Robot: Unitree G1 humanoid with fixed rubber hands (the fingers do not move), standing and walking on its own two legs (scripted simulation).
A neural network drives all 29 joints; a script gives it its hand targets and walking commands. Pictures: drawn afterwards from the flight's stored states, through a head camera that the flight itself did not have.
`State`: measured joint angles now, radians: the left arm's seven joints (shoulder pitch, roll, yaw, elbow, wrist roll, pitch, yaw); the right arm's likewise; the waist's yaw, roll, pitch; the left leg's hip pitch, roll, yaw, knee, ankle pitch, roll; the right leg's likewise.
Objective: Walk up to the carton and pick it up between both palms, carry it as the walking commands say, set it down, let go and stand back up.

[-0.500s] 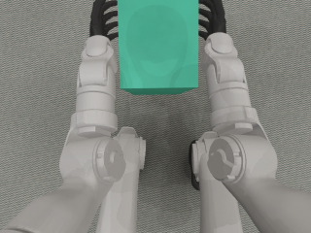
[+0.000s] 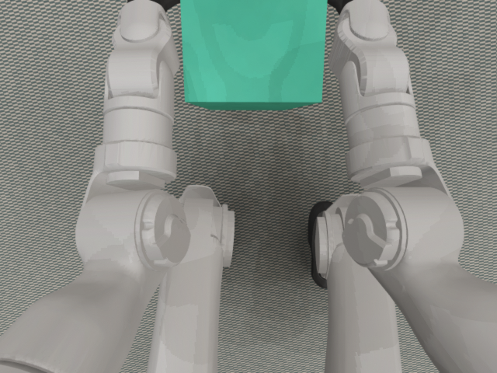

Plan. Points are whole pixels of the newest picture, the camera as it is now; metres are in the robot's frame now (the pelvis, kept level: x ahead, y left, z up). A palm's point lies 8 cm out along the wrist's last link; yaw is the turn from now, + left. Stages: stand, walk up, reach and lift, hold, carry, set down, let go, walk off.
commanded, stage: set down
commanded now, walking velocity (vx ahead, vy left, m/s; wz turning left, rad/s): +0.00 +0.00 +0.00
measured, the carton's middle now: (250, 5) +0.57 +0.06 -0.24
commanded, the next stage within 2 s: none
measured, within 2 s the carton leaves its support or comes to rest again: rests again in 0.76 s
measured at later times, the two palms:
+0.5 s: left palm (158, 5) +0.55 +0.17 -0.18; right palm (347, 2) +0.56 -0.07 -0.19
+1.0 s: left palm (154, 14) +0.54 +0.18 -0.20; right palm (339, 9) +0.56 -0.06 -0.20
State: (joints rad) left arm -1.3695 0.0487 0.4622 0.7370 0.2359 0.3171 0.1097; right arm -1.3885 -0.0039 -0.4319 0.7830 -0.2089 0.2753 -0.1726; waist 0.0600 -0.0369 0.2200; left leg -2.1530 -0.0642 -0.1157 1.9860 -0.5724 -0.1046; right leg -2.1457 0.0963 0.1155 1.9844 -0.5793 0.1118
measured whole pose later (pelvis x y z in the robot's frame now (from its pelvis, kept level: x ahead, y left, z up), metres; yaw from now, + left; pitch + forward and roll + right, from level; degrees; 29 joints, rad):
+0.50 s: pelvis +0.00 +0.00 -0.03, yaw +0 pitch +39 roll -1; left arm -1.45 0.12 0.37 0.81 0.13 0.31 0.13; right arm -1.48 -0.10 -0.34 0.88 -0.09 0.25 -0.19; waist 0.06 -0.03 0.33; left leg -2.18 -0.08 -0.12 2.11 -0.61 -0.11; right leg -2.17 0.11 0.12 2.11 -0.62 0.13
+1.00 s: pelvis -0.01 +0.00 -0.04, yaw +0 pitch +37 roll +0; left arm -1.50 0.16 0.41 0.86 0.17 0.30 0.08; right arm -1.54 -0.10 -0.36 0.94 -0.13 0.25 -0.14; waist 0.06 -0.03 0.39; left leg -2.20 -0.09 -0.12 2.13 -0.58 -0.12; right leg -2.19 0.12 0.13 2.14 -0.59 0.12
